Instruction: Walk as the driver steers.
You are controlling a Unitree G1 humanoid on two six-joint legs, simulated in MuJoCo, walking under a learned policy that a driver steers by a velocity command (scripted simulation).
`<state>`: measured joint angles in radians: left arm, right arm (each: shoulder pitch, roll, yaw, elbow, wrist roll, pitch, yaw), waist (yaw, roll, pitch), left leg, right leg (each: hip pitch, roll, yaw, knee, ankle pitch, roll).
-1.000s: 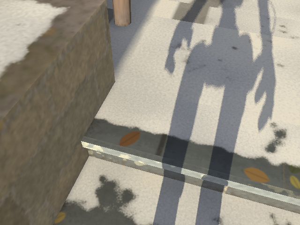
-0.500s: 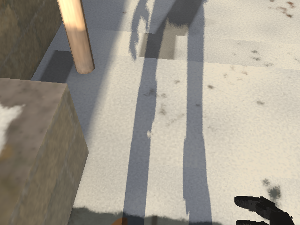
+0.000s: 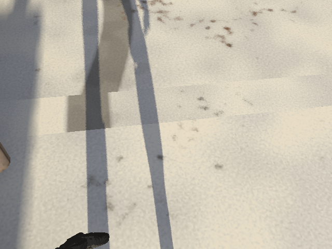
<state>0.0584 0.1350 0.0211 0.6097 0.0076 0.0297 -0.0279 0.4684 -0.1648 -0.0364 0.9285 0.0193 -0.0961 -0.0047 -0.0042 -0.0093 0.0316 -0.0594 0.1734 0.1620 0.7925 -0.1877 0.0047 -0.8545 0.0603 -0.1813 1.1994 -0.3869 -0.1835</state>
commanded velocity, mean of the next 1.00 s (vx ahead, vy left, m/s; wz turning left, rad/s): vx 0.50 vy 0.00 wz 0.20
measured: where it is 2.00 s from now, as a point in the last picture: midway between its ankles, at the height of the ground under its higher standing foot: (119, 104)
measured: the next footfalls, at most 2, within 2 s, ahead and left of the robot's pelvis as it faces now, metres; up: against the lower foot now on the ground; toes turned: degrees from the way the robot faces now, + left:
left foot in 0.52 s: +0.49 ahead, +0.08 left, +0.00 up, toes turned +4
right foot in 1.02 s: +0.82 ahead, -0.04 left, +0.00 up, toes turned +19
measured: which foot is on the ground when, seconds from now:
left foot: up 0.00-0.50, down 0.52-1.00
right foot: down 0.00-0.54, up 0.56-1.00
